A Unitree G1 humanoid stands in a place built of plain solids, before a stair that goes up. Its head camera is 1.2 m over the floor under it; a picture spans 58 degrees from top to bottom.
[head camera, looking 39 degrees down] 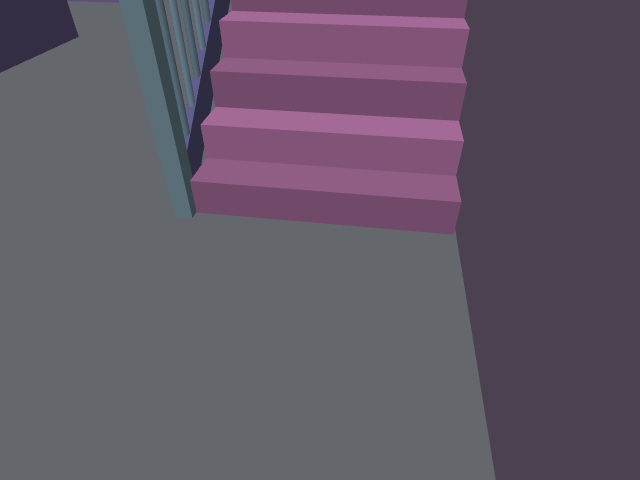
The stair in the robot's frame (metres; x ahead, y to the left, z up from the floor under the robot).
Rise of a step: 0.17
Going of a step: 0.22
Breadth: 1.20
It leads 8 degrees to the right of straight ahead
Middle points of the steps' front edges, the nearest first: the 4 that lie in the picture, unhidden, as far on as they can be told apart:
1.61 0.00 0.18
1.82 -0.03 0.35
2.03 -0.07 0.53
2.25 -0.10 0.70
